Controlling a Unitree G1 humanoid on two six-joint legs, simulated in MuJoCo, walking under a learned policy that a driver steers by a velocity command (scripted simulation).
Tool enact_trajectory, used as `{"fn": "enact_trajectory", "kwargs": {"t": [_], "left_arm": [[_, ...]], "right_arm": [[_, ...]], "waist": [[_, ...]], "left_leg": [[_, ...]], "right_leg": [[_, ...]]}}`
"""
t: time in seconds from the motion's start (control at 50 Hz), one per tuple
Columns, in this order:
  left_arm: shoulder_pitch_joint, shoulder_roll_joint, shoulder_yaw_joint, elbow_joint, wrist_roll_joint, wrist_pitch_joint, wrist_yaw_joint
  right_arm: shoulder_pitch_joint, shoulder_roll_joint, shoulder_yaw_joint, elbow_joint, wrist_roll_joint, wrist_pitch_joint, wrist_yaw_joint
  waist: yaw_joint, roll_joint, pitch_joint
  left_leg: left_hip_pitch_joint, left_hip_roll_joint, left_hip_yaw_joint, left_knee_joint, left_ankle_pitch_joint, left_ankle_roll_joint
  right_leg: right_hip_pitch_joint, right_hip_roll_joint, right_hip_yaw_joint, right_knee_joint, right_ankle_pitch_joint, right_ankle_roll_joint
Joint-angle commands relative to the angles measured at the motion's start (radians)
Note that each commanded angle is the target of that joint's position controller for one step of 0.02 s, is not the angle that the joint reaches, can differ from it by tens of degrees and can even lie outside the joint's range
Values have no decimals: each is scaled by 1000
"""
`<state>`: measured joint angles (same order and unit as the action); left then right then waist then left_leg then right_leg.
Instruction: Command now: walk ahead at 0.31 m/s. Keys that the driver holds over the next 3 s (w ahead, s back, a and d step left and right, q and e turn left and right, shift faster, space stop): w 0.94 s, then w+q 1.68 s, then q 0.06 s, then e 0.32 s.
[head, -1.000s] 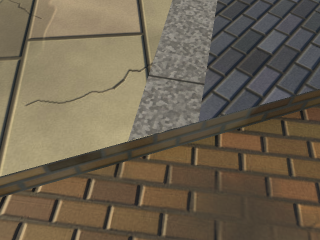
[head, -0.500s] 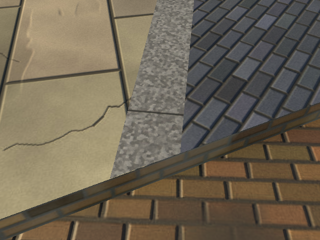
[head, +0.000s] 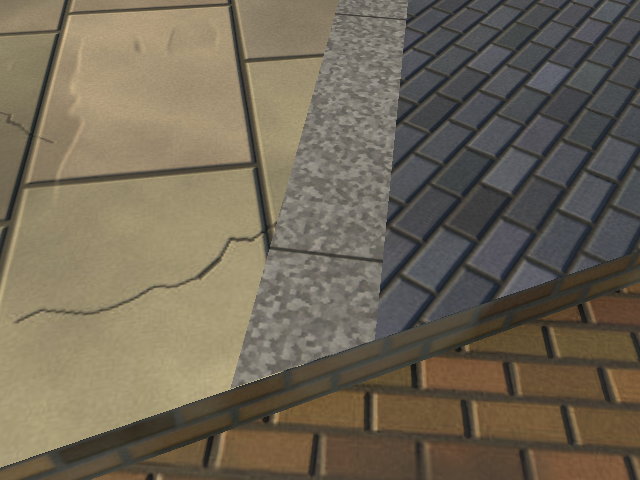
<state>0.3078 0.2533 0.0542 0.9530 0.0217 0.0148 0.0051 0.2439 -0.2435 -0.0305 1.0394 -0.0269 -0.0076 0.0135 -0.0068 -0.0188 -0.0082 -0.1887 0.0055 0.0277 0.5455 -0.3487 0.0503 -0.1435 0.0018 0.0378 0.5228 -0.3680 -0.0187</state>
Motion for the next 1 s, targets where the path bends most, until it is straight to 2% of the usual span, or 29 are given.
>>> {"fn": "enact_trajectory", "kwargs": {"t": [0.02,0.04,0.06,0.1,0.18,0.22,0.28,0.32,0.36,0.38,0.4,0.42,0.44,0.46,0.5,0.54,0.58,0.7,0.72,0.78,0.82,0.84,0.86,0.88,0.9,0.92,0.94,0.96,1.0], "left_arm": [[-239,49,7,-128,-6,-43,-6],[-276,69,12,-158,14,-57,-8],[-270,96,20,-146,21,-64,-11],[-204,71,17,-113,5,-79,-30],[-264,42,5,-130,15,-70,-53],[-320,26,-5,-156,10,-68,-57],[-343,43,-6,-173,2,-63,-48],[-270,67,6,-152,3,-65,-36],[-11,113,34,-59,18,-80,-18],[164,193,55,-33,40,-90,-6],[204,287,70,-15,30,-84,-9],[79,227,59,-31,-1,-76,-12],[-36,151,38,-57,-10,-81,-16],[-81,103,25,-58,-7,-93,-20],[-82,62,10,-33,-10,-110,-15],[-27,53,3,-2,-8,-125,-12],[10,64,1,20,-11,-131,-7],[97,68,-9,62,-13,-129,-2],[138,58,-10,79,-2,-125,2],[158,60,-14,93,4,-119,9],[117,72,-14,83,7,-117,12],[103,81,-11,78,6,-116,11],[69,97,-7,74,-6,-113,9],[53,77,-12,53,-18,-118,3],[137,-60,-35,23,-27,-117,-4],[166,1,-15,49,-10,-101,1],[89,20,-7,29,7,-96,-2],[32,23,-1,13,14,-99,-10],[18,-11,-3,-4,25,-89,-28]], "right_arm": [[245,-182,-48,37,3,-42,-14],[333,-225,-61,67,3,-43,-13],[286,-184,-54,54,-4,-46,-15],[180,-136,-45,12,-5,-57,-17],[195,-86,-27,28,5,-77,-20],[207,-97,-27,37,7,-82,-21],[211,-121,-32,44,10,-84,-17],[188,-133,-34,42,15,-83,-17],[185,-124,-28,38,16,-78,-14],[194,-76,-14,7,11,-74,-12],[284,15,-1,-13,30,-73,-8],[204,-75,-23,-16,10,-67,-8],[133,-85,-29,-34,7,-70,1],[106,-61,-24,-36,10,-75,4],[136,-31,-19,-20,-10,-60,7],[116,-23,-20,-27,-12,-47,12],[45,-20,-21,-49,-13,-38,15],[-217,0,-4,-147,-2,-41,19],[-179,19,2,-132,4,-35,11],[-233,3,1,-159,0,-40,-3],[-133,-18,-9,-136,-2,-49,-16],[-21,-31,-20,-98,-2,-57,-24],[134,-33,-29,-47,-7,-70,-30],[283,-115,-55,-8,-25,-79,-42],[285,-230,-76,-16,-42,-79,-38],[248,-211,-85,-11,8,-62,-27],[147,-121,-64,-31,16,-56,-22],[118,-45,-44,-29,14,-56,-14],[120,11,-22,-10,9,-63,-20]], "waist": [[-134,217,143],[-156,287,174],[-115,158,194],[-45,112,139],[-39,120,118],[-42,136,121],[-32,163,118],[15,146,97],[121,60,-40],[179,-69,-152],[123,-299,-239],[85,-146,-104],[48,-68,13],[25,-24,54],[-22,-38,46],[-31,-41,38],[-27,-35,60],[30,-27,101],[30,-65,63],[38,-37,98],[-21,-47,46],[-58,-52,-5],[-135,-39,-52],[-185,17,-119],[-81,246,-151],[-81,131,-166],[-40,77,-23],[-36,71,52],[18,48,88]], "left_leg": [[261,200,-396,-349,-325,132],[332,351,-625,-435,-270,194],[320,359,-590,-411,-179,203],[300,296,-447,-411,-54,170],[256,216,-238,-423,232,142],[206,202,-177,-419,307,129],[134,213,-131,-402,413,108],[114,226,-104,-313,607,89],[44,147,-23,32,735,53],[-131,90,18,350,417,31],[-382,-81,1,647,-201,18],[-455,-9,-94,726,-134,46],[-468,42,-83,707,-10,59],[-422,74,-78,659,62,56],[-318,102,-69,588,90,34],[-311,96,-48,557,93,18],[-373,104,-27,503,138,1],[-394,73,39,181,299,-37],[-354,54,66,210,267,-31],[-337,35,74,142,235,-4],[-230,-9,78,117,159,45],[-120,-50,96,76,141,65],[56,-61,102,-59,239,84],[284,72,-48,-129,231,118],[445,392,-490,-181,469,227],[385,404,-622,-269,240,298],[264,366,-517,-307,-4,278],[175,310,-465,-349,-71,249],[55,225,-348,-367,17,206]], "right_leg": [[-459,38,-36,145,-136,-47],[-622,57,-64,318,-195,-47],[-654,0,-7,425,-146,-57],[-612,-52,-8,460,-16,-60],[-546,-52,-78,345,100,-12],[-477,-45,-97,233,149,-4],[-315,-20,-126,112,196,-28],[-176,6,-138,64,221,-60],[136,36,-139,-7,194,-100],[338,-203,138,-77,-31,-143],[440,-422,653,-303,-263,-246],[302,-381,653,-353,-368,-232],[173,-344,497,-344,-279,-212],[76,-295,374,-360,-74,-195],[-13,-232,212,-373,168,-170],[-10,-218,144,-373,346,-186],[6,-207,97,-393,382,-193],[49,-171,3,-398,547,-177],[78,-179,-12,-367,561,-186],[121,-203,-6,-319,684,-190],[164,-219,-20,-178,1014,-179],[173,-195,-37,-42,1143,-170],[114,-156,-60,146,1107,-148],[-79,-102,-75,395,784,-114],[-380,61,-120,776,-111,-67],[-476,53,16,897,-102,-77],[-552,-4,8,928,-31,-78],[-589,-26,-22,966,19,-74],[-583,-64,-32,998,95,-54]]}}
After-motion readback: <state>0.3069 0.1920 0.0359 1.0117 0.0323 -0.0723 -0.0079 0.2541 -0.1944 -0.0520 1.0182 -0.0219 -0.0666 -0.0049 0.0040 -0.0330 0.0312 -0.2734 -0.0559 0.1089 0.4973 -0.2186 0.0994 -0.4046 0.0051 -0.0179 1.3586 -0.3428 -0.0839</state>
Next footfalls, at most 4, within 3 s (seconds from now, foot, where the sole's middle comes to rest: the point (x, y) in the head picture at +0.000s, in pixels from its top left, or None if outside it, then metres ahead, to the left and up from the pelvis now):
0.36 right None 0.31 -0.11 -0.77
0.88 left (301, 477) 0.56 0.05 -0.77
1.40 right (378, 284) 0.95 -0.12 -0.61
1.98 left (268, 224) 1.15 0.15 -0.61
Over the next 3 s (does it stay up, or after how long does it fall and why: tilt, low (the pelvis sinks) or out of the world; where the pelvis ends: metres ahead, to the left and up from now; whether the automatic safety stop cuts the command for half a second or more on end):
stays up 1.43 0.32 0.16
